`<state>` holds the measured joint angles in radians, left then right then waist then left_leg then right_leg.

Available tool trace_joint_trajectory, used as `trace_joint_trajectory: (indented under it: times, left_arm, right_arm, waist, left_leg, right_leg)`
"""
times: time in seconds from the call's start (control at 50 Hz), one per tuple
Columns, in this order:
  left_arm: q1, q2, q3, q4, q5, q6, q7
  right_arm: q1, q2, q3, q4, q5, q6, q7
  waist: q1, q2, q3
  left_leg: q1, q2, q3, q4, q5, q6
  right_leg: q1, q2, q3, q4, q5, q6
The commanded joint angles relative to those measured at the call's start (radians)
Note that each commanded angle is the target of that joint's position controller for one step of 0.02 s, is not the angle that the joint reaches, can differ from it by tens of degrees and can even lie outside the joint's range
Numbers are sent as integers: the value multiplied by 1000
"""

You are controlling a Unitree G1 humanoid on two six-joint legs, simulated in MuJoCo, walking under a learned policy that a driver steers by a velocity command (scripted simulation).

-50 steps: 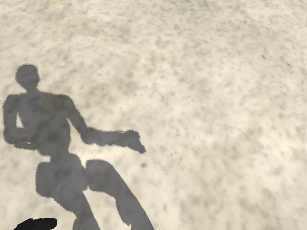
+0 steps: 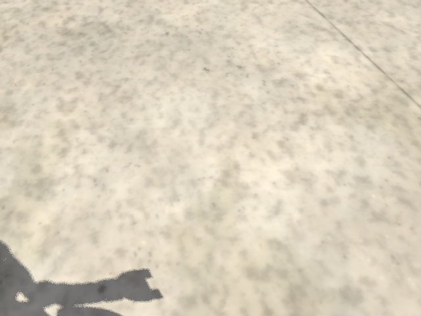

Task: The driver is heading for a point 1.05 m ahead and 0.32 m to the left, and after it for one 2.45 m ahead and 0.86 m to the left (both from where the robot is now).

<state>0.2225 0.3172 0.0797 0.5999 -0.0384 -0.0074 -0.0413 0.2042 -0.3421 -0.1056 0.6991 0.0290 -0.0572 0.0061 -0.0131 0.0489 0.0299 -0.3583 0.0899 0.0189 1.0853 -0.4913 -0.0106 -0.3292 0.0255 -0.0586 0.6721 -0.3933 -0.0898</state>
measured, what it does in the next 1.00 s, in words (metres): walks ahead, turning left: left foot, then right foot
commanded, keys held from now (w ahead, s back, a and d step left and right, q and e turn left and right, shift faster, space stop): w+shift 0.04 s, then w+q+shift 0.96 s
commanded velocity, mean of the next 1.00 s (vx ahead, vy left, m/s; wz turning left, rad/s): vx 0.89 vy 0.00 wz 0.50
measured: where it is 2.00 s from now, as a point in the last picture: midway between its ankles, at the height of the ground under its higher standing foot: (133, 119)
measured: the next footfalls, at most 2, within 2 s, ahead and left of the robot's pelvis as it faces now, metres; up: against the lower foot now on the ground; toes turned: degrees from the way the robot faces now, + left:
left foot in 0.42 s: +0.46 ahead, +0.03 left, +0.00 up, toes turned +4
right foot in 0.84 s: +0.93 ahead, -0.06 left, +0.00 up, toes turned +28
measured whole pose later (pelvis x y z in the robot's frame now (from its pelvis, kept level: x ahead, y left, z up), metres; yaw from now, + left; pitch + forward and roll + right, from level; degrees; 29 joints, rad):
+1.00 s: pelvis +0.83 +0.04 +0.01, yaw +34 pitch +2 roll -2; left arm 0.27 0.32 0.04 0.73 0.05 -0.08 0.01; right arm 0.24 -0.39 -0.07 0.77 -0.03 -0.02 0.04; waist 0.00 0.05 0.02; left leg -0.49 -0.02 -0.02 1.30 -0.29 0.10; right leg -0.25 -0.04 -0.09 0.47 -0.25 0.02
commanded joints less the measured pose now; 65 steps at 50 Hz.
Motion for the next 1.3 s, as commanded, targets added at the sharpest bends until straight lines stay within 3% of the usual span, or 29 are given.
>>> trace_joint_trajectory:
  times: [0.02, 0.04, 0.06, 0.14, 0.28, 0.34, 0.38, 0.4, 0.42, 0.44, 0.46, 0.5, 0.52, 0.58, 0.66, 0.76, 0.8, 0.82, 0.84, 0.86, 0.88, 0.92, 1.0, 1.16, 1.2, 1.24, 1.26, 1.28, 1.3]
  left_arm:
    - [189, 137, 29, -19, 11, -61, 7]
    - [119, 169, 33, 4, 80, -29, 23]
    - [85, 139, 16, 0, 80, -27, 28]
    - [191, 111, -4, 74, 51, -63, 9]
    - [245, 111, -21, 159, 69, -95, 35]
    - [226, 133, -24, 188, 83, -98, 58]
    - [190, 185, -8, 188, 111, -73, 79]
    - [146, 210, 0, 176, 114, -60, 83]
    - [98, 186, -7, 156, 97, -67, 76]
    - [105, 36, -38, 91, 70, -94, 44]
    - [35, 90, -50, 50, 78, -119, 38]
    - [-15, 97, -64, 31, 80, -142, 31]
    - [-40, 81, -71, 17, 97, -129, 32]
    - [-27, 51, -91, 8, 131, -64, 27]
    - [-274, 21, -114, -94, 95, -62, 6]
    - [-307, 51, -101, -110, 77, -75, 16]
    - [-133, 131, -65, -61, 70, -81, 38]
    - [62, 171, -42, -15, 64, -85, 54]
    - [293, 242, -9, 26, 84, -88, 80]
    - [303, 304, 7, 34, 133, -88, 80]
    - [220, 278, 19, 32, 107, -73, 72]
    - [94, 117, -13, 41, 95, -69, 63]
    - [176, 27, -38, 154, 71, -95, 46]
    - [167, 93, -26, 218, 69, -129, 44]
    - [202, 150, -13, 217, 57, -120, 60]
    - [181, 197, -5, 206, 46, -96, 76]
    - [169, 178, -11, 203, 44, -92, 68]
    - [163, 153, -14, 156, 41, -109, 78]
    - [307, 103, -44, 124, 43, -130, 64]
  right_arm:
    - [-189, -104, -1, -167, -1, -99, 22]
    - [-123, -76, 18, -107, -134, -41, 38]
    - [-50, -55, 25, -73, -143, -9, 50]
    - [-104, -56, 40, -59, -75, 41, 60]
    - [-252, -24, 65, -95, -53, 27, 81]
    - [-163, -27, 72, -71, -48, 30, 67]
    - [95, -80, 53, 2, -44, 33, 54]
    - [304, -123, 31, 65, -45, 30, 45]
    - [459, -189, 0, 97, -56, 33, 29]
    - [355, -265, -26, 92, -52, 51, 20]
    - [268, -235, -25, 63, -33, 45, 28]
    - [257, -124, -3, 89, -39, 34, 16]
    - [231, -99, 7, 96, -44, 23, 8]
    - [189, -104, 18, 87, -39, -10, 6]
    - [207, -125, 5, 83, -25, -23, 7]
    - [257, -170, -16, 102, -18, -21, 0]
    - [231, -217, -25, 98, -31, -23, -4]
    - [170, -241, -30, 86, -37, -28, 2]
    - [131, -158, -8, 63, -43, -44, 3]
    - [242, 35, 40, 20, 5, -43, -2]
    - [201, -44, 48, 1, -8, -28, -5]
    - [49, -107, 32, 10, -48, -3, 12]
    - [-33, -2, 58, -45, -64, 48, 59]
    - [-291, 7, 97, -168, -65, 52, 103]
    - [-219, -3, 94, -132, -78, 39, 99]
    - [79, -51, 67, -33, -92, 26, 79]
    - [237, -81, 46, 37, -92, 20, 54]
    - [156, -196, 6, -29, 21, 31, 20]
    - [91, -258, 21, -77, -35, 22, 0]
  waist:
    - [87, -119, 1]
    - [38, -85, 43]
    - [12, -123, 29]
    - [47, -143, 57]
    - [76, -111, 160]
    - [19, -150, 41]
    - [-105, -207, -108]
    - [-204, -191, -185]
    - [-283, -83, -232]
    - [-127, 295, -211]
    - [-127, 120, -215]
    - [-55, -115, -54]
    - [-12, -141, 0]
    - [55, -96, 76]
    - [-26, -40, 135]
    - [-75, 2, 20]
    - [14, 4, -122]
    - [137, 4, -217]
    - [231, -65, -343]
    - [125, -378, -473]
    - [110, -381, -447]
    - [100, -134, -161]
    - [41, -145, -18]
    - [1, -71, 146]
    - [-34, -96, 71]
    - [-172, -130, -92]
    - [-221, -116, -156]
    - [-164, 104, -189]
    - [-49, 153, -496]
  left_leg:
    - [-655, -8, -123, 152, 121, 51]
    - [-509, 32, -62, 56, 222, 15]
    - [-398, 15, -11, 34, 288, -9]
    - [-411, 22, 46, -67, 412, -27]
    - [-425, -66, 45, -360, 525, 85]
    - [-194, -167, 162, -397, 443, 156]
    - [8, -244, 175, -371, 296, 196]
    - [208, -256, 137, -407, 220, 222]
    - [445, -156, -57, -484, 66, 279]
    - [691, 105, -703, -686, -147, 454]
    - [678, 139, -947, -825, -130, 488]
    - [421, 114, -753, -870, -18, 407]
    - [290, 65, -647, -877, 62, 372]
    - [56, -43, -477, -917, 160, 354]
    - [-83, -117, -392, -984, 361, 295]
    - [185, -79, -416, -839, 812, 212]
    - [258, -80, -418, -586, 1075, 164]
    - [185, -106, -407, -360, 1038, 145]
    - [40, -148, -346, -55, 793, 141]
    - [-271, -250, -226, 259, -59, 118]
    - [-389, -180, -160, 351, 43, 131]
    - [-404, -77, -116, 272, 216, 124]
    - [-420, 1, -94, 238, 229, 111]
    - [-288, -60, 136, -250, 508, 149]
    - [-121, -163, 208, -349, 504, 162]
    - [265, -219, 122, -420, 505, 203]
    - [480, -184, 20, -513, 620, 234]
    - [746, 59, -259, -520, 1035, 267]
    - [929, 306, -625, -470, 1566, 393]
  right_leg:
    - [477, -335, 688, -491, -290, -245]
    - [321, -233, 488, -491, -101, -146]
    - [242, -157, 372, -521, -4, -114]
    - [260, -135, 236, -571, 218, -99]
    - [399, -212, 38, -683, 515, -30]
    - [480, -222, -58, -515, 1317, 25]
    - [539, -243, -87, -147, 1667, 47]
    - [450, -238, -91, 154, 1629, 47]
    - [208, -156, -107, 557, 1287, 43]
    - [-350, 114, -10, 969, 55, 119]
    - [-495, 85, 186, 1005, 41, 85]
    - [-440, -37, 207, 799, 115, 58]
    - [-388, -72, 200, 714, 96, 69]
    - [-322, -116, 137, 545, 50, 112]
    - [-206, -107, 52, 122, 362, 153]
    - [-61, -29, 54, -136, 480, 119]
    - [165, 21, 67, -151, 321, 100]
    - [383, -15, 84, -150, 266, 87]
    - [627, -182, 233, -122, -30, 58]
    - [866, -518, 740, -262, -297, -27]
    - [770, -511, 961, -400, -467, -59]
    - [486, -396, 585, -396, -215, -24]
    - [307, -317, 236, -449, 169, 24]
    - [220, -215, -210, -546, 825, 80]
    - [292, -217, -225, -363, 1278, 99]
    - [200, -262, -182, 30, 1357, 94]
    - [96, -236, -179, 280, 1065, 93]
    - [-191, -33, -146, 686, -17, 148]
    - [-293, -45, 122, 924, -252, 147]
Keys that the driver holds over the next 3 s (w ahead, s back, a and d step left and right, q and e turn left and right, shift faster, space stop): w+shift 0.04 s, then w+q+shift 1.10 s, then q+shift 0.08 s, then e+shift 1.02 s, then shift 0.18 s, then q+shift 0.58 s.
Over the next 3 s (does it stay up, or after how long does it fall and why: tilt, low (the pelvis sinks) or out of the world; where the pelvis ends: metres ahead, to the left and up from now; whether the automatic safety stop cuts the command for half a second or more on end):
stays up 1.27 0.42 0.00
